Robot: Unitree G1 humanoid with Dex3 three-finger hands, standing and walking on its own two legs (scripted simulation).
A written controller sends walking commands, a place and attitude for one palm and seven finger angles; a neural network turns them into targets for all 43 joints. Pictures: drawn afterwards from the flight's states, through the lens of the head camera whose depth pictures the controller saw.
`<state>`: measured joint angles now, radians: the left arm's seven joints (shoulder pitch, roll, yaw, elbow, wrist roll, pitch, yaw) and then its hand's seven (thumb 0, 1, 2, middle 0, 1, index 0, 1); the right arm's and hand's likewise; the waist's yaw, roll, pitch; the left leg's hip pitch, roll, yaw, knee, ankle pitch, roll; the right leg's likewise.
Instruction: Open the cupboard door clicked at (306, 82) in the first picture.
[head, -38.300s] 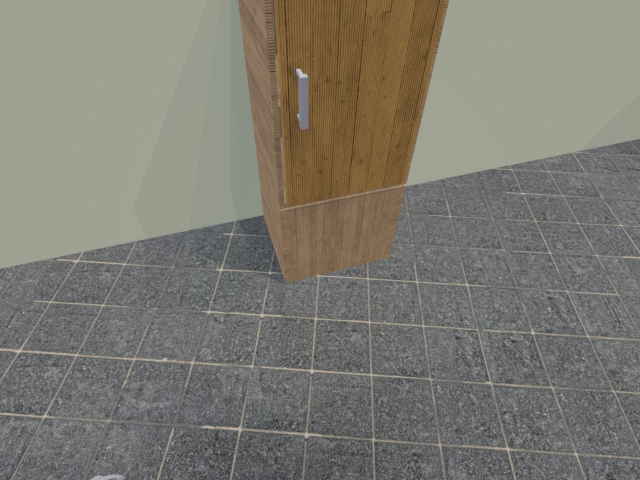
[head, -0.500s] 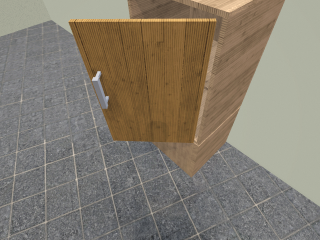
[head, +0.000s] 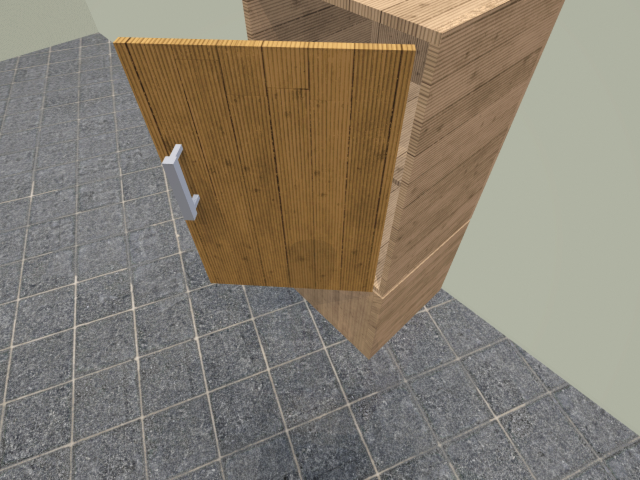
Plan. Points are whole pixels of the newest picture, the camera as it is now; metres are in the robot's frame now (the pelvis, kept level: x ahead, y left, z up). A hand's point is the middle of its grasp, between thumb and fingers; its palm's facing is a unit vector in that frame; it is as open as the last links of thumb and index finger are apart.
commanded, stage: look again from close up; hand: left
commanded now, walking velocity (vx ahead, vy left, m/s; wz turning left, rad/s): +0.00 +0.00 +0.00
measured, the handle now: (184, 183) +0.57 +0.28 +0.01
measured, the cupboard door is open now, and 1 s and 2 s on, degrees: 43 43 43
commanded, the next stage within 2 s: shuffle to correct the standing spot in 1.24 s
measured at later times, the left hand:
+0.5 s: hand out of the picture +0.05 +0.21 -0.17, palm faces +0.00 -0.97 -0.26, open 7.3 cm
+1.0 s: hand out of the picture +0.03 +0.21 -0.17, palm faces +0.01 -0.97 -0.24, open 7.3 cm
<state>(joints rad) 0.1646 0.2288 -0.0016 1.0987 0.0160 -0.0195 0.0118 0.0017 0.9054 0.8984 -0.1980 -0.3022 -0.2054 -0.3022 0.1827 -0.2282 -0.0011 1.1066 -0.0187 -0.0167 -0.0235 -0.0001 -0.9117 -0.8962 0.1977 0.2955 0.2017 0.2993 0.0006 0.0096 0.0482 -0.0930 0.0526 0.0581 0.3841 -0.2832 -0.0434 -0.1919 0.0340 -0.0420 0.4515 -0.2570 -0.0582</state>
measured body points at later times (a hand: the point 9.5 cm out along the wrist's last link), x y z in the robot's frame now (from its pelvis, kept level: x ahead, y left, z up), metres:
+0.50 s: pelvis +0.00 +0.00 +0.00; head +0.01 -0.01 +0.45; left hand +0.05 +0.26 -0.15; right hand +0.03 -0.25 -0.15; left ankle -0.05 +0.14 -0.74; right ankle -0.01 -0.08 -0.74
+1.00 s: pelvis -0.01 +0.01 +0.00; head +0.00 +0.01 +0.45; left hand +0.03 +0.26 -0.15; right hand +0.01 -0.24 -0.15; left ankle -0.05 +0.14 -0.74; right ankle -0.01 -0.08 -0.74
